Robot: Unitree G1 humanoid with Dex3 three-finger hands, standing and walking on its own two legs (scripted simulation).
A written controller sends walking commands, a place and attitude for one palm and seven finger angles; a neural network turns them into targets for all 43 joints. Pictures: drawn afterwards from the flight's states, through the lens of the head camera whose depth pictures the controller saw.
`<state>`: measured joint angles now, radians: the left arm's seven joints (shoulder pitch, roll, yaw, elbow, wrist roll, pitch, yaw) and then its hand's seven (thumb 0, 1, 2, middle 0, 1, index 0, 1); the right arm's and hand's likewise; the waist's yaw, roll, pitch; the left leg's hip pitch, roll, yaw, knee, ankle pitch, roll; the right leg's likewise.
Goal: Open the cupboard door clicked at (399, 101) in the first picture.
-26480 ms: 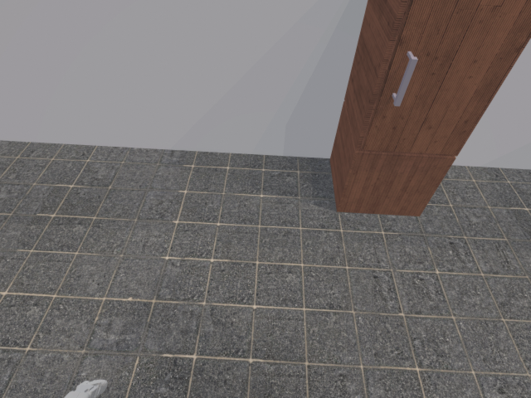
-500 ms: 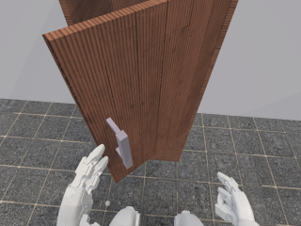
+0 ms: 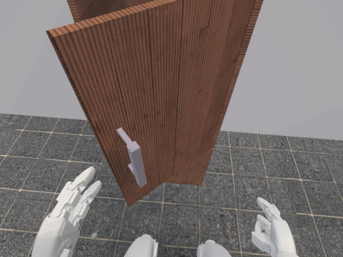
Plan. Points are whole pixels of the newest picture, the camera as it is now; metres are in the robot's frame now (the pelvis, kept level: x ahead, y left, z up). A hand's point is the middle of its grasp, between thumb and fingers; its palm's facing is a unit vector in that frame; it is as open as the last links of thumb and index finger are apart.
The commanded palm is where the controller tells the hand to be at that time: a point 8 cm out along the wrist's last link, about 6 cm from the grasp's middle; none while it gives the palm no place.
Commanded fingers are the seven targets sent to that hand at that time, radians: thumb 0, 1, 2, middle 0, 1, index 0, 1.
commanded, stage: draw the hand back to the body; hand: left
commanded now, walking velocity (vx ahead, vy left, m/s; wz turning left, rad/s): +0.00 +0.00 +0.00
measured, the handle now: (132, 160) +0.31 +0.12 +0.08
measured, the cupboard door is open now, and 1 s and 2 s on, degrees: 43 43 43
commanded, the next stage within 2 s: step back with the hand held close in 1.52 s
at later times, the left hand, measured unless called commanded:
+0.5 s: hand (53, 210) +0.17 +0.20 +0.16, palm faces +0.04 -0.98 -0.19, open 16.0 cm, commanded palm +0.14 +0.25 +0.18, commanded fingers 0.00 -0.19 0.44 -0.16 -0.30 -0.16 -0.30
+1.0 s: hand out of the picture +0.23 +0.26 +0.24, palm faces +0.37 -0.83 -0.41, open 10.8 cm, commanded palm +0.18 +0.31 +0.26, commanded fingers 0.00 0.69 0.81 -0.19 -0.30 -0.19 -0.30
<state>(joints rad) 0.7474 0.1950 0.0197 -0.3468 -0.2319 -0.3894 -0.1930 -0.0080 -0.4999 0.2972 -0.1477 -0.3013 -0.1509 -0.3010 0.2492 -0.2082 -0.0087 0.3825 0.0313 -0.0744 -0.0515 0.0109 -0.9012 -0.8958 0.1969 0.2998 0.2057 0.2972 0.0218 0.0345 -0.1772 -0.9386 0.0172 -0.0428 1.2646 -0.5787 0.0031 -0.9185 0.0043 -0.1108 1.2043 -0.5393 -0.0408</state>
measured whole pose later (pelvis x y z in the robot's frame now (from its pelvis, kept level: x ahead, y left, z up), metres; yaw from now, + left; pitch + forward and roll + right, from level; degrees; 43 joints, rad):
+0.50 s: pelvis +0.01 +0.01 +0.05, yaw +0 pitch +7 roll -3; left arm 0.72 0.31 0.14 -0.49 -0.21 -0.17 -0.13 -0.01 -0.44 0.32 -0.15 -0.30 -0.16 -0.30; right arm 0.30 -0.21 0.02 0.41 0.05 -0.11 -0.09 0.01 -0.90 -0.90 0.20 0.30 0.21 0.30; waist 0.04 0.05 -0.16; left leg -0.64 0.02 -0.02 1.03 -0.51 0.02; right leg -0.62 0.01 -0.09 0.95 -0.46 -0.02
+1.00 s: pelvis +0.04 +0.02 +0.10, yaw -1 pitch -1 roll -1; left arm 0.58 0.35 0.26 -0.49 -0.05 -0.03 0.14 0.01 0.35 0.66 -0.19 -0.30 -0.19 -0.30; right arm 0.26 -0.22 0.05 0.55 0.02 -0.14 -0.09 0.01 -0.90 -0.90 0.20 0.30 0.21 0.30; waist 0.06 0.05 -0.05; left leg -0.23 -0.01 0.03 0.61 -0.37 0.04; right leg -0.23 0.00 -0.03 0.57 -0.32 0.01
